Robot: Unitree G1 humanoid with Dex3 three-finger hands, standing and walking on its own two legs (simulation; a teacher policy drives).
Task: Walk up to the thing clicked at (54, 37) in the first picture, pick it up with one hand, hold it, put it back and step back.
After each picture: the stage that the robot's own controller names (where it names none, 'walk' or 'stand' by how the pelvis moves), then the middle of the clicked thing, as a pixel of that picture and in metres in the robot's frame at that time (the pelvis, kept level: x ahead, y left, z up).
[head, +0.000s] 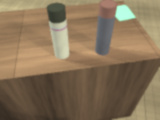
stand; (59, 33) +0.59 +0.13 +0.06
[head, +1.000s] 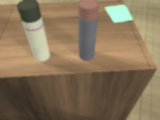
walk; (36, 34) +0.53 +0.23 +0.09
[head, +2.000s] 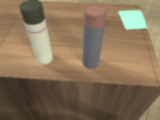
stand; (38, 36) +0.51 +0.20 +0.09
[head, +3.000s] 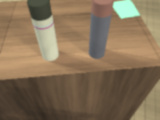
stand; (45, 32) +0.52 +0.16 +0.10
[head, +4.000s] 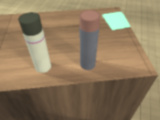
stand; (37, 45) +0.50 +0.20 +0.07
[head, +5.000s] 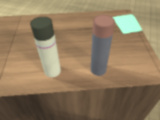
stand; (47, 50) +0.47 +0.17 +0.07
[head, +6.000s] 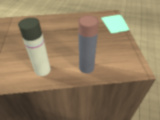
stand; (36, 50) +0.49 +0.21 +0.05
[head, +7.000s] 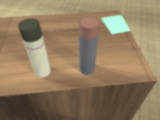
stand; (36, 51) +0.48 +0.21 +0.05
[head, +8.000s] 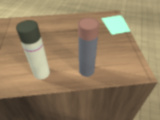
stand; (35, 53) +0.47 +0.21 +0.05
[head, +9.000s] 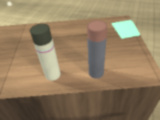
rise first; (47, 54) +0.48 +0.20 +0.06
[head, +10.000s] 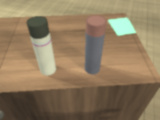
go down; (43, 48) +0.50 +0.19 +0.07
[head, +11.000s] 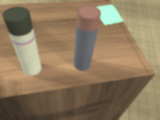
go down; (25, 46) +0.46 +0.19 +0.09
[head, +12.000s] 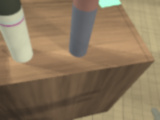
close in; (14, 29) +0.48 +0.19 +0.12
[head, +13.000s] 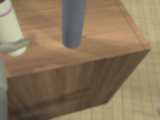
close; (3, 20) +0.49 +0.20 +0.13
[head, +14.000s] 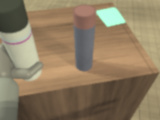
lift; (20, 45) +0.37 +0.17 +0.21
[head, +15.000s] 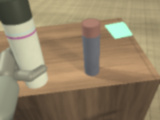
lift; (25, 46) +0.33 +0.17 +0.25
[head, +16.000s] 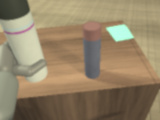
hold; (24, 40) +0.33 +0.17 +0.27
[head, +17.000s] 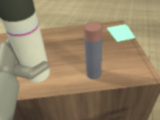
hold; (27, 40) +0.31 +0.15 +0.28
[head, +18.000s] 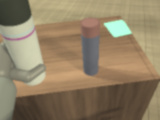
crouch; (23, 44) +0.31 +0.16 +0.27
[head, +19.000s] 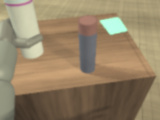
crouch; (23, 16) +0.44 +0.18 +0.26
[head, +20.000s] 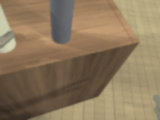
lower; out of the picture +0.52 +0.21 +0.12
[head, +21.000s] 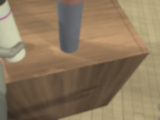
lower; (2, 25) +0.48 +0.20 +0.13
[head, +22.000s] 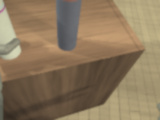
lower; out of the picture +0.50 +0.21 +0.13
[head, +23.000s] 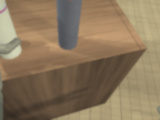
lower; out of the picture +0.50 +0.21 +0.13
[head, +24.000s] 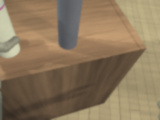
loosen; out of the picture +0.50 +0.21 +0.13
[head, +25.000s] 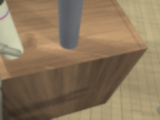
withdraw; (0, 24) +0.49 +0.20 +0.13
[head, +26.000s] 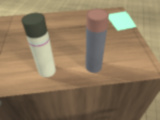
sink last; (41, 48) +0.47 +0.19 +0.10
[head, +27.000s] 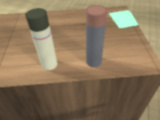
stand; (43, 42) +0.50 +0.20 +0.10
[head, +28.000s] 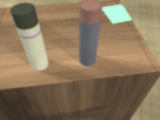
stand; (32, 41) +0.48 +0.20 +0.11
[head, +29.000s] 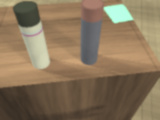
stand; (34, 39) +0.49 +0.19 +0.11
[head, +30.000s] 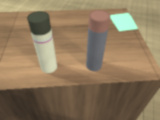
stand; (44, 45) +0.49 +0.18 +0.08
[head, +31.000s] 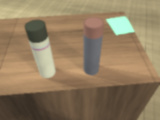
stand; (42, 52) +0.49 +0.19 +0.05
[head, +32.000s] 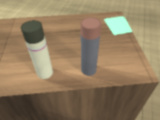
stand; (39, 52) +0.48 +0.20 +0.05
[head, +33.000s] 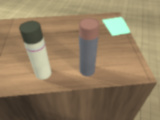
walk; (37, 53) +0.48 +0.20 +0.05
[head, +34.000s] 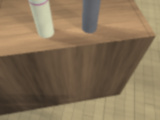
walk; (40, 9) +0.61 +0.19 +0.08
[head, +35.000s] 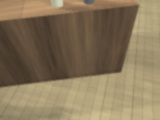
walk; out of the picture +0.95 +0.24 +0.07
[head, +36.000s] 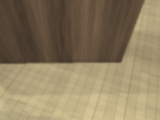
walk; out of the picture +1.15 +0.13 +0.08
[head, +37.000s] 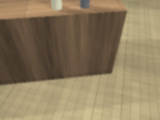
stand; out of the picture +1.08 +0.20 +0.05
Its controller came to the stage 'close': yes
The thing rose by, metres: 0.23
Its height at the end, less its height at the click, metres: +0.00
